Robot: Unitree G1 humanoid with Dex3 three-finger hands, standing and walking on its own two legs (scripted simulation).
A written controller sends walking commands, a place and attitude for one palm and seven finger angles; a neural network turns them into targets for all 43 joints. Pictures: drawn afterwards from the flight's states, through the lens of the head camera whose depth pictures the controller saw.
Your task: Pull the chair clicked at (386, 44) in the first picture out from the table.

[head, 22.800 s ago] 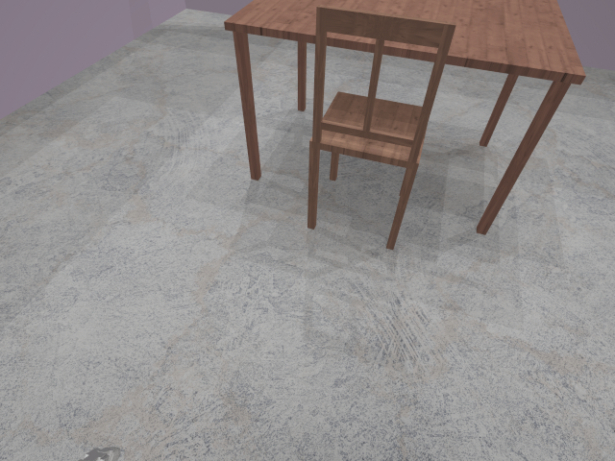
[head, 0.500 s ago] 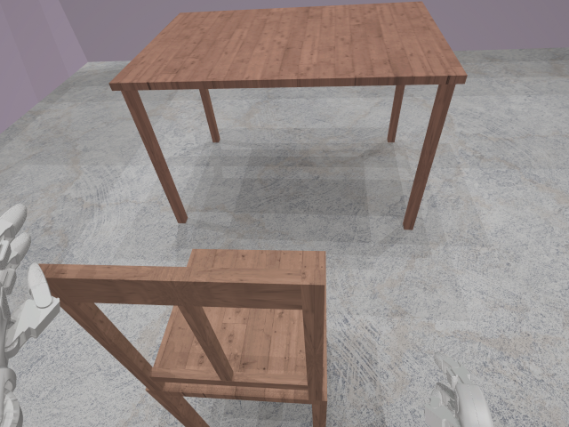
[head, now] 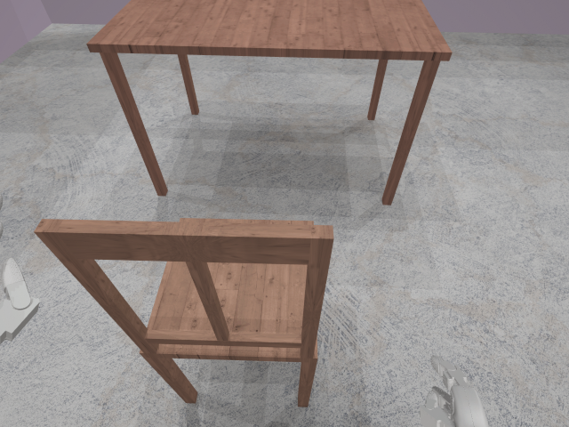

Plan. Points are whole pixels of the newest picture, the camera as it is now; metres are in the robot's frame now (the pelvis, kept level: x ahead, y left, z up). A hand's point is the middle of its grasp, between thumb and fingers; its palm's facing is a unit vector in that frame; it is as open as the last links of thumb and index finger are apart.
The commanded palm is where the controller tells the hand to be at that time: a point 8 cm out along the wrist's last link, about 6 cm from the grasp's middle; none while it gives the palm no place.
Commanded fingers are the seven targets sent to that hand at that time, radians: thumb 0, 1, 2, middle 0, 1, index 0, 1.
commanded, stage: step back with the hand held close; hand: left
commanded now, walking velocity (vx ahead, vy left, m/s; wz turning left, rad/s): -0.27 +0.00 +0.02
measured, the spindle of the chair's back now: (211, 303) +0.32 +0.16 -0.07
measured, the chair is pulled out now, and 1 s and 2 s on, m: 0.68 0.68 0.68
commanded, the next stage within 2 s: stop stepping back and stand still in 1.48 s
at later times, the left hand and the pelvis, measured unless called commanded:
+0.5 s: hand (18, 318) +0.18 +0.28 +0.16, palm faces +0.49 -0.72 -0.49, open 7.4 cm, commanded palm +0.11 +0.31 +0.18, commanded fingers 0.00 0.90 0.90 -0.20 -0.30 -0.20 -0.30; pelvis -0.02 +0.00 -0.01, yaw +1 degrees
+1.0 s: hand out of the picture +0.16 +0.28 +0.17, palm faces +0.47 -0.72 -0.52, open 7.4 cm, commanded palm +0.10 +0.31 +0.18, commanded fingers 0.00 0.90 0.90 -0.20 -0.30 -0.20 -0.30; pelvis -0.03 +0.01 -0.01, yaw +2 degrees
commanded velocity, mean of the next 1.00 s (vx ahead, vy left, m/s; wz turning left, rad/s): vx -0.38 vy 0.00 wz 0.00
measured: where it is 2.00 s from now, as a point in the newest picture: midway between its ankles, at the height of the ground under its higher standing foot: outside the picture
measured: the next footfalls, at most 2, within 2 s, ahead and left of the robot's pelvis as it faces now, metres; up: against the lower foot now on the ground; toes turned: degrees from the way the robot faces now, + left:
right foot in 1.14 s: -0.07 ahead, -0.15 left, +0.00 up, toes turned -1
left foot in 1.42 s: -0.03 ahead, +0.09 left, +0.00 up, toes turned -1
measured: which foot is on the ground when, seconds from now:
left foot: down 0.00-1.00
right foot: down 0.00-0.96, up 0.98-1.00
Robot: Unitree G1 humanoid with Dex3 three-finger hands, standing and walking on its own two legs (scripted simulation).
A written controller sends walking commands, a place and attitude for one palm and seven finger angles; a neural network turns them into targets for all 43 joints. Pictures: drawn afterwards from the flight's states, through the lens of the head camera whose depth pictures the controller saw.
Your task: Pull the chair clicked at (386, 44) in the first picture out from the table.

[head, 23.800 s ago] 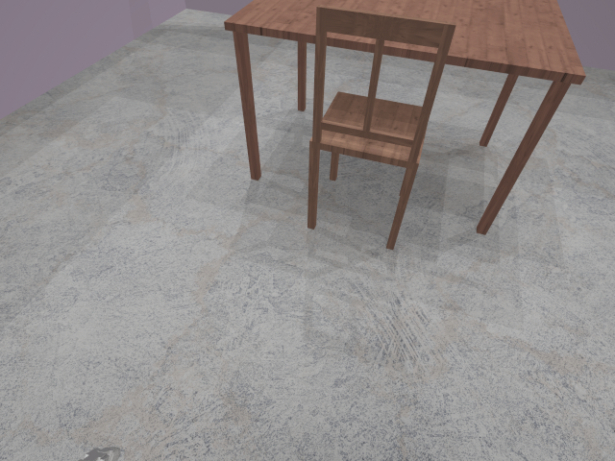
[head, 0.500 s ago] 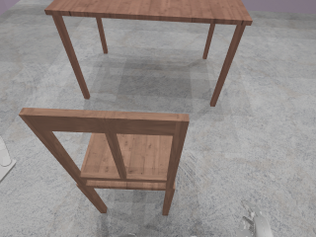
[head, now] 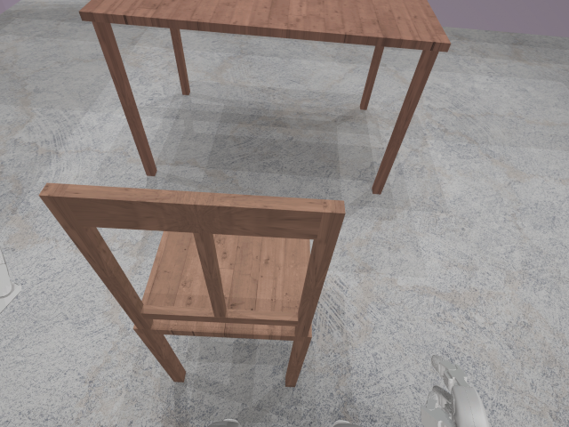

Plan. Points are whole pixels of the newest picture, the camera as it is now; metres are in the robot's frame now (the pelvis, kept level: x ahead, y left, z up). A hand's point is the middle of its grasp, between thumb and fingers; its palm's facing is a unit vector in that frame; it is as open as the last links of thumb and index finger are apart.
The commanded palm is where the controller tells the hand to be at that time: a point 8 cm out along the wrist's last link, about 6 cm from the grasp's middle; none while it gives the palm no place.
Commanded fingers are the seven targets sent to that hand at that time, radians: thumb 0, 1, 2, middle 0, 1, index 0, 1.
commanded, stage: step back with the hand held close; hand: left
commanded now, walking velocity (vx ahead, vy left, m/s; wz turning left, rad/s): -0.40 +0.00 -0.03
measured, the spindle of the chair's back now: (213, 278) +0.35 +0.14 -0.06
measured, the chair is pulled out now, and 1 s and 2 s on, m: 0.68 0.68 0.68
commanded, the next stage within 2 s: stop stepping back and stand still in 0.48 s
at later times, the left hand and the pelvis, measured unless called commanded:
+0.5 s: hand (25, 373) +0.14 +0.22 +0.18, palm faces +0.31 -0.76 -0.57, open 7.4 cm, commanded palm +0.08 +0.26 +0.19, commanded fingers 0.00 0.90 0.90 -0.20 -0.30 -0.20 -0.30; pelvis -0.08 -0.03 +0.01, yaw -4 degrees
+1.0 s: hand out of the picture -0.01 +0.21 +0.18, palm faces +0.43 -0.79 -0.43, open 7.4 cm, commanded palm -0.07 +0.25 +0.19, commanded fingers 0.00 0.90 0.90 -0.20 -0.30 -0.20 -0.30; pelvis -0.21 -0.05 +0.01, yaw -1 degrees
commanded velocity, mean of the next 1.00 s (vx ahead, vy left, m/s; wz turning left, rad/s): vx -0.11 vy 0.02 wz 0.01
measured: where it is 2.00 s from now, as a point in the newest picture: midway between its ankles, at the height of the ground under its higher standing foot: outside the picture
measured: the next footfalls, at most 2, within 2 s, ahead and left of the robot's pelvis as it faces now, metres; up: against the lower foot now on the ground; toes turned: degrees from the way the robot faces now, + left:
right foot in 0.14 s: -0.05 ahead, -0.15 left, +0.00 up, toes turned -3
left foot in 0.42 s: +0.00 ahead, +0.08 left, +0.00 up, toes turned -3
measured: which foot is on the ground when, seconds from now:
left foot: down 0.00-0.26, up 0.28-0.40, down 0.42-0.68, up 0.70-0.90, down 0.92-1.00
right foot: up 0.00-0.12, down 0.14-0.92, up 0.94-1.00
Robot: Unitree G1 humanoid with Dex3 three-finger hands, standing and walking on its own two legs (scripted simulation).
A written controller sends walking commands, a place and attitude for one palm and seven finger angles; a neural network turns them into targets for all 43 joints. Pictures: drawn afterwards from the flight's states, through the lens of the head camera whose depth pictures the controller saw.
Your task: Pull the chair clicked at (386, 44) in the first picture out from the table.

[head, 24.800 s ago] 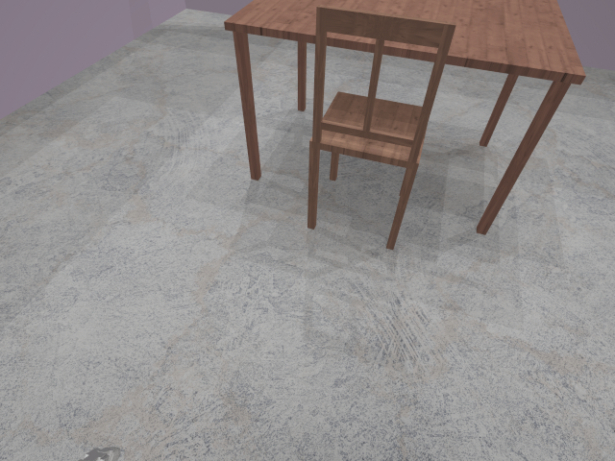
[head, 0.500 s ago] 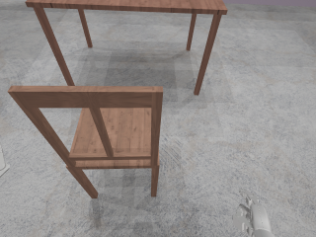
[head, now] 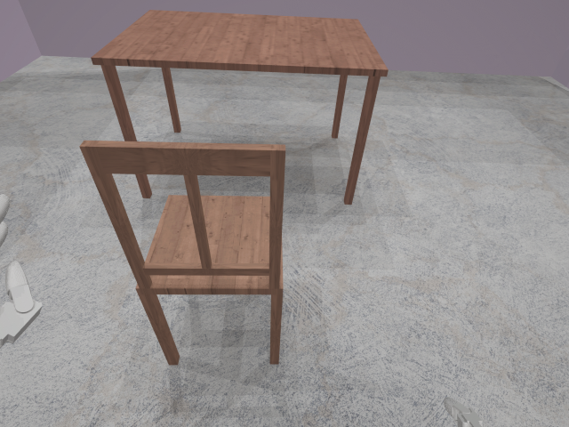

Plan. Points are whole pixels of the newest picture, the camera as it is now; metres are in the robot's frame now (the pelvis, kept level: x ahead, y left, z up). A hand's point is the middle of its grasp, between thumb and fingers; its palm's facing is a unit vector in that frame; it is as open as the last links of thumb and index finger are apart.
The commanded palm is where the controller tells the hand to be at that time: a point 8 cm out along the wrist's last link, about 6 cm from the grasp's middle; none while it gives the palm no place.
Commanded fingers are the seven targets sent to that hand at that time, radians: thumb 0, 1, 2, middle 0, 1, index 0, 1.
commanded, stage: stop stepping back and stand still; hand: left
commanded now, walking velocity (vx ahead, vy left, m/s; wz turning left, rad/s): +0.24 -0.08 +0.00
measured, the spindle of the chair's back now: (199, 224) +0.56 +0.20 -0.07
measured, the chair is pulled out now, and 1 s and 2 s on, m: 0.68 0.68 0.68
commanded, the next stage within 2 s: let the arm hang, fingers relaxed in 0.30 s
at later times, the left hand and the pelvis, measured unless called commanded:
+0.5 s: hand (92, 345) +0.22 +0.25 +0.05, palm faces +0.28 -0.85 -0.45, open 7.4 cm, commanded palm none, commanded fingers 0.00 0.90 0.90 -0.20 -0.30 -0.20 -0.30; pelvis +0.00 +0.00 -0.01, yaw +1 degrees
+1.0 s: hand out of the picture -0.02 +0.20 -0.16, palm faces +0.05 -0.97 -0.25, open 7.3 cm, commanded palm none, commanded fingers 0.00 0.90 0.90 -0.20 -0.30 -0.20 -0.30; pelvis +0.00 +0.00 +0.01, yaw +1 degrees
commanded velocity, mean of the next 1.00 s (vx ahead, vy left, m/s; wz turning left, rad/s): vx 0.04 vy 0.00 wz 0.00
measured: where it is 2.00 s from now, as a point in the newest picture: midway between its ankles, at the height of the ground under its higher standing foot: outside the picture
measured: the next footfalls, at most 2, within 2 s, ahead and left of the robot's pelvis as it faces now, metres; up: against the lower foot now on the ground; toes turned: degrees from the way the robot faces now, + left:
right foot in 0.14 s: +0.03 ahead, -0.11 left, +0.00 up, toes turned -3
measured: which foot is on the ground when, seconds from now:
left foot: down 0.00-1.00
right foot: up 0.00-0.12, down 0.14-1.00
